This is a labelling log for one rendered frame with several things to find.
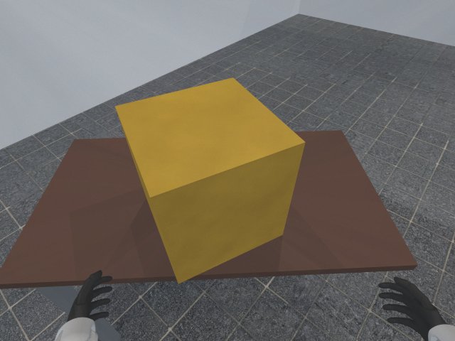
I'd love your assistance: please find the right robot forearm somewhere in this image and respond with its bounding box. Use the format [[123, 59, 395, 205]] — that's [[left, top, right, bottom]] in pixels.
[[428, 324, 455, 341]]

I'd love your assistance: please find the right robot hand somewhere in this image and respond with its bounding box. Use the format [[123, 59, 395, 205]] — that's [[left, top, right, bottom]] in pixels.
[[378, 277, 447, 341]]

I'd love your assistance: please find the carton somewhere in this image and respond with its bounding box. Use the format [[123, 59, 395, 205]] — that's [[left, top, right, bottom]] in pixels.
[[115, 78, 305, 284]]

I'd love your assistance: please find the table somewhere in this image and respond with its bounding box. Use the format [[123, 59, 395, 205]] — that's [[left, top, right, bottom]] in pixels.
[[0, 130, 418, 341]]

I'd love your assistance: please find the left robot hand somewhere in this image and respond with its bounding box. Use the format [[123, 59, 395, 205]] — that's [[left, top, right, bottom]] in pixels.
[[67, 270, 112, 322]]

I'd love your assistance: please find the left robot forearm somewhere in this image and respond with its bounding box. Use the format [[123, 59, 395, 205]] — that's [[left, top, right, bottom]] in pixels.
[[54, 318, 98, 341]]

